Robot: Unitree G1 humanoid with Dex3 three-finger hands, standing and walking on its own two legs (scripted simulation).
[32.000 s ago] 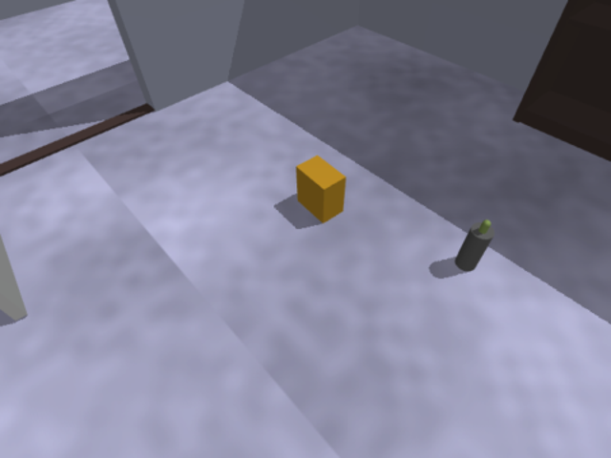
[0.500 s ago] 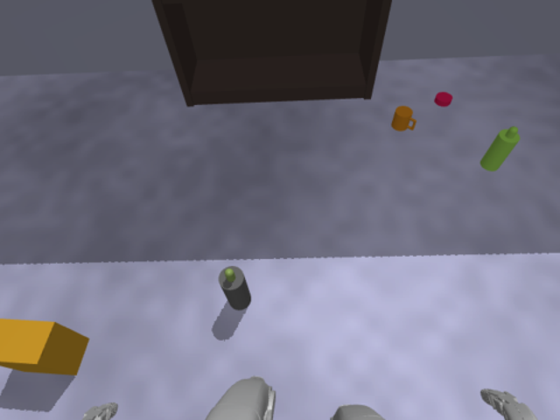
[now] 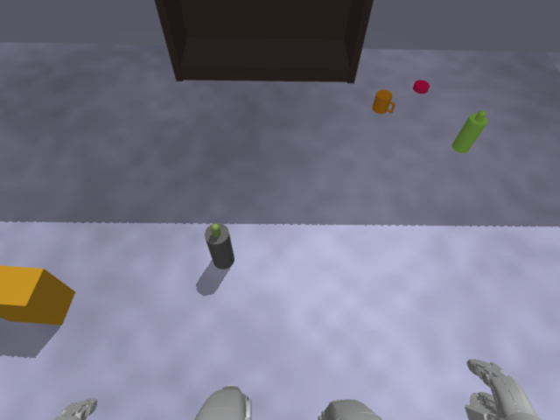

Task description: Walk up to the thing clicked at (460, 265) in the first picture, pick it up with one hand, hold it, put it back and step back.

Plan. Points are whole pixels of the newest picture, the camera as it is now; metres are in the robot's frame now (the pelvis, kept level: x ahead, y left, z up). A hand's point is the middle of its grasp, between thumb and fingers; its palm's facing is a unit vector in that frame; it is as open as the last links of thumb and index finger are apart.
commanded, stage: step back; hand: left
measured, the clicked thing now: (219, 244) +0.69 +0.22 -0.63
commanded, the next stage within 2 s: stand in 1.90 s
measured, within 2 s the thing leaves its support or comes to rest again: neither
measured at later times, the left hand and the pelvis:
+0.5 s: hand out of the picture -0.06 +0.25 -0.14, palm faces +0.06 -0.92 -0.39, open 7.3 cm; pelvis -0.17 -0.02 +0.00, yaw +4 degrees
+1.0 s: hand out of the picture -0.27 +0.23 -0.13, palm faces +0.12 -0.89 -0.44, open 7.3 cm; pelvis -0.32 -0.06 +0.00, yaw +7 degrees
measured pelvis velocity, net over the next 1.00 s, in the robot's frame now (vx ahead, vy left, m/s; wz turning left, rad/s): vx -0.32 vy -0.06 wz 0.13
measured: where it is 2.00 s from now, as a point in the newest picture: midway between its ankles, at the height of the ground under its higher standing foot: outside the picture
